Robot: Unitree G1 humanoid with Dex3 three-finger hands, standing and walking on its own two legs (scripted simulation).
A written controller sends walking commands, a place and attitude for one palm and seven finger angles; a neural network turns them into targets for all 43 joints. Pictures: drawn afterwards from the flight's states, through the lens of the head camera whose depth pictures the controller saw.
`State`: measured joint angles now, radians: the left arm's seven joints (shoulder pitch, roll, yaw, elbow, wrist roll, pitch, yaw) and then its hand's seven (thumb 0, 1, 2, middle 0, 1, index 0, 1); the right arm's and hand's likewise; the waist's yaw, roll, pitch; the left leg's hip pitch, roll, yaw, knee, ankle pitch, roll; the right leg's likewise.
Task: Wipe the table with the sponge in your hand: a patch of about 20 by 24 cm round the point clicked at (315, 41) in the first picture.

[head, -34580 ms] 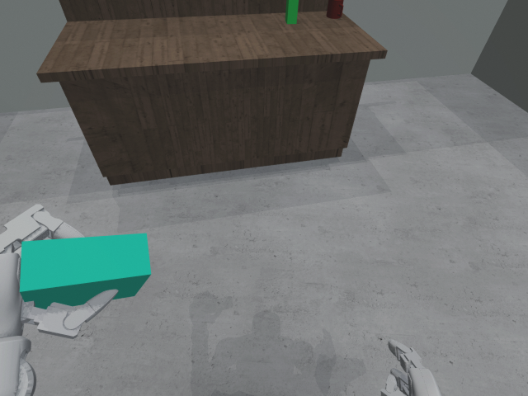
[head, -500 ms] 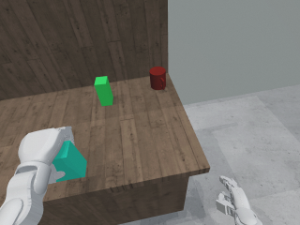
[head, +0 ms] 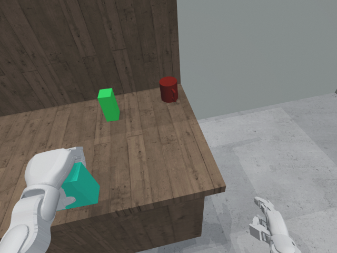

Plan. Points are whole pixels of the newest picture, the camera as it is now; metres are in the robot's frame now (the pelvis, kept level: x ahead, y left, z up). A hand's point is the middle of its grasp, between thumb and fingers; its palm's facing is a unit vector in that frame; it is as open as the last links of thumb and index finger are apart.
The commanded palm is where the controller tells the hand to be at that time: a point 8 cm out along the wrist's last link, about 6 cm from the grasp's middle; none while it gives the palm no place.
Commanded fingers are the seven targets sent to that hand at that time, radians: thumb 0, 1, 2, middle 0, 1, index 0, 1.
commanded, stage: move the sponge above the wiping area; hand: left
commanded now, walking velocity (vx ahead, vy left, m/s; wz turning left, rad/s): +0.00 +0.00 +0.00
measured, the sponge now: (70, 191) +0.21 +0.29 +0.04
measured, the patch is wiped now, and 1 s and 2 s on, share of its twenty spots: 0.00 0.00 0.00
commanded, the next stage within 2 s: none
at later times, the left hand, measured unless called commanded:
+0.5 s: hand (75, 172) +0.25 +0.28 +0.08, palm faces +0.00 -0.10 -1.00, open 9.1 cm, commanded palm +0.21 +0.28 +0.14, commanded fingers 0.00 0.10 1.30 -1.20 -1.60 -1.20 -1.60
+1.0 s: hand (82, 171) +0.26 +0.27 +0.06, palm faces -0.02 -0.10 -0.99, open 9.1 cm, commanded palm +0.23 +0.27 +0.12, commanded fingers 0.00 0.10 1.30 -1.20 -1.60 -1.20 -1.60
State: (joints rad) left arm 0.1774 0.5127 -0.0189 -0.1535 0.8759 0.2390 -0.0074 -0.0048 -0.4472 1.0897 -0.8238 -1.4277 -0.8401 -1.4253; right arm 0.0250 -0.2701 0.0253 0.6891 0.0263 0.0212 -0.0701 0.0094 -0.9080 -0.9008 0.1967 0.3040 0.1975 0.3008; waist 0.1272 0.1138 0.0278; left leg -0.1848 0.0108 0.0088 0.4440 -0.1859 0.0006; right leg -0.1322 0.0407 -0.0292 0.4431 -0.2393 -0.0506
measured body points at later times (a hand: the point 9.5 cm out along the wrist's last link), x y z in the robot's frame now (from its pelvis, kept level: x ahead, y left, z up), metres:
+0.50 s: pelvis +0.01 +0.01 +0.00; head +0.01 -0.04 +0.45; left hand +0.24 +0.28 +0.13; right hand +0.25 -0.20 -0.09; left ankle +0.04 +0.12 -0.74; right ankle +0.01 -0.09 -0.74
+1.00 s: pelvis +0.02 +0.01 +0.00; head +0.01 -0.03 +0.45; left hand +0.26 +0.28 +0.11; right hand +0.26 -0.19 -0.09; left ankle +0.04 +0.12 -0.74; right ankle +0.01 -0.09 -0.74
